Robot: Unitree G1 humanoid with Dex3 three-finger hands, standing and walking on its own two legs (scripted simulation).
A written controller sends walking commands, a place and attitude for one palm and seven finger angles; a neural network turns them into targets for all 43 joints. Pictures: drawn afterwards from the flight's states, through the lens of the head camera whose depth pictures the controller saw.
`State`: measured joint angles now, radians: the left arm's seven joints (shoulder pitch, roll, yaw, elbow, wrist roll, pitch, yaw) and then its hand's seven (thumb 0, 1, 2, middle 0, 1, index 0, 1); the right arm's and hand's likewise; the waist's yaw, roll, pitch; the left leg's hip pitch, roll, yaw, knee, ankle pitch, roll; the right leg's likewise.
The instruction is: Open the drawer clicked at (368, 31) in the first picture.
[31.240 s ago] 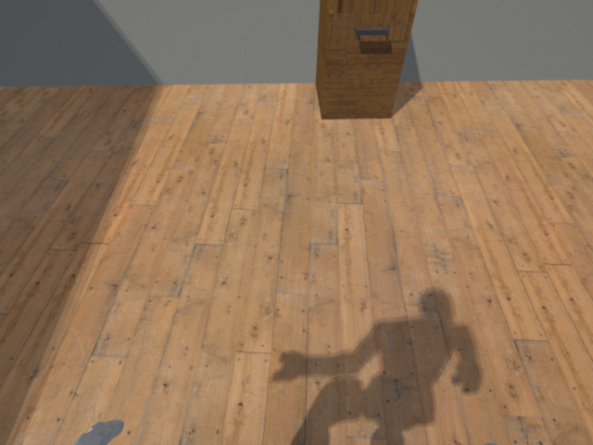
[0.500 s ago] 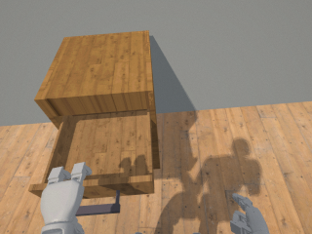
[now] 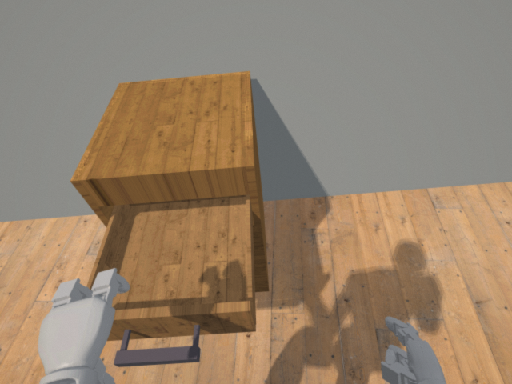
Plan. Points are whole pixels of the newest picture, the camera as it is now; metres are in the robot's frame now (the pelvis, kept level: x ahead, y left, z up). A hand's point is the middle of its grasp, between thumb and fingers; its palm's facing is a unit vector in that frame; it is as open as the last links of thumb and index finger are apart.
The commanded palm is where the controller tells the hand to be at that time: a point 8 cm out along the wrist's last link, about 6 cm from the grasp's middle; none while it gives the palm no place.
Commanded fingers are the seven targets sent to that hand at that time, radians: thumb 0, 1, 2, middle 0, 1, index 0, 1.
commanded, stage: draw the hand back to the body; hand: left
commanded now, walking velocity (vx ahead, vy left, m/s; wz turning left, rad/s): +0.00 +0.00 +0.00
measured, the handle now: (159, 344) +0.23 +0.25 -0.20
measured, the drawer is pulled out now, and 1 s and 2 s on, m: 0.30 0.30 0.30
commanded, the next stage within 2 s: step back with the hand held close in 1.24 s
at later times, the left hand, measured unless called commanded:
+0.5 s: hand (90, 308) +0.19 +0.22 +0.12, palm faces +0.35 -0.85 -0.39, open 13.2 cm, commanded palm +0.14 +0.27 +0.15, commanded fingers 0.00 -0.01 0.51 -0.26 -0.88 -0.26 -0.88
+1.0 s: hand (12, 277) +0.18 +0.25 +0.21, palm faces +0.45 -0.78 -0.43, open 9.0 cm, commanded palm +0.13 +0.29 +0.21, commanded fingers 0.00 0.87 0.88 -0.20 -0.32 -0.20 -0.32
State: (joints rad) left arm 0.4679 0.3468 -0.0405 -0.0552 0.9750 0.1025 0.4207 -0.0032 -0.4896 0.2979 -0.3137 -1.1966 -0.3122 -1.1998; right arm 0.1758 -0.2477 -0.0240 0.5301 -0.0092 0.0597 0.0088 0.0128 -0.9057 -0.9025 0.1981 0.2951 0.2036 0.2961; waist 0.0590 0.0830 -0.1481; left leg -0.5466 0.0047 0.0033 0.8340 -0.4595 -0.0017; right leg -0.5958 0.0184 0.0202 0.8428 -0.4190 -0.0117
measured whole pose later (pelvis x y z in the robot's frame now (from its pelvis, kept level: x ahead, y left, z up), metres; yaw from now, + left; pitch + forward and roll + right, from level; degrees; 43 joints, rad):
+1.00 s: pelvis +0.01 +0.00 +0.04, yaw +2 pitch -3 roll +0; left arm 0.55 0.34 0.31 -0.50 -0.06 -0.10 0.13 0.00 0.52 0.74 -0.23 -0.53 -0.23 -0.54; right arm 0.18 -0.21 0.02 0.62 0.02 -0.16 -0.10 0.01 -0.90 -0.90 0.20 0.30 0.20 0.30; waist 0.06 0.08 0.00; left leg -0.10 0.00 -0.04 0.43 -0.29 0.00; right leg -0.12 0.01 -0.02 0.42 -0.25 -0.01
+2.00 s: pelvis -0.05 +0.01 +0.03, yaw +4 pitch +3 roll -1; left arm 0.67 0.36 0.36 -0.63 -0.04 -0.16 0.17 0.01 0.89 0.90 -0.21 -0.30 -0.21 -0.30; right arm 0.14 -0.18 0.01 0.56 -0.03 -0.07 -0.08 0.01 -0.90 -0.90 0.20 0.30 0.21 0.30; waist 0.00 0.01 0.01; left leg -0.38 -0.03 -0.05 0.58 -0.24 0.02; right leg -0.34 0.02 -0.02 0.54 -0.26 -0.01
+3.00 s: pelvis -0.28 -0.07 +0.03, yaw +2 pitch +2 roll +0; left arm 0.71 0.42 0.41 -0.70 -0.05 -0.19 0.18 0.01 0.89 0.90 -0.21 -0.30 -0.21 -0.30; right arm 0.17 -0.15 0.02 0.60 0.01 -0.10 -0.05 0.01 -0.90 -0.90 0.20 0.30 0.21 0.30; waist -0.01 -0.01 0.01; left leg -0.39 0.04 0.00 0.55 -0.21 -0.01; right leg -0.30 0.03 -0.03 0.54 -0.29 0.00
